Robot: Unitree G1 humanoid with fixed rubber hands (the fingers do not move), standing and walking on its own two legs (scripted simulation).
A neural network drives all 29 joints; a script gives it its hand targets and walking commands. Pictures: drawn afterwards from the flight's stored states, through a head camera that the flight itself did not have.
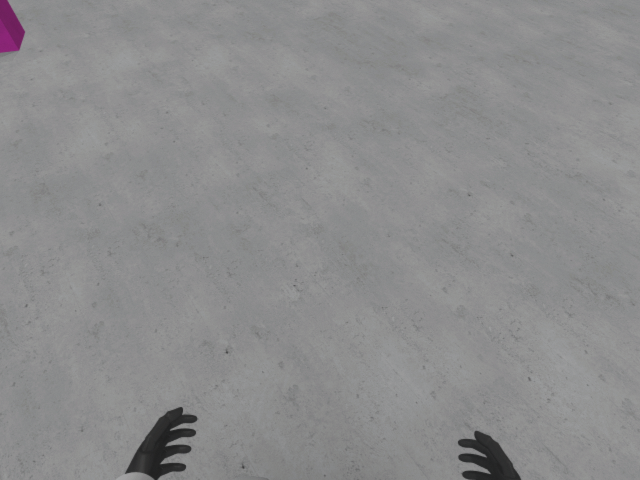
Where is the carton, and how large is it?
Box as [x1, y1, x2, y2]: [0, 0, 24, 52]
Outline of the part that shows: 0,0 0,52 18,50 24,31 8,2 6,0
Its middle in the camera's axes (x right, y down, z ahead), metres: -2.01 -1.32 +2.39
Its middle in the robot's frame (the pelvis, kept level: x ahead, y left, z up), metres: +2.51 +2.09 -0.63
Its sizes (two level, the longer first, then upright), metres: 0.257 0.218 0.251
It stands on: the floor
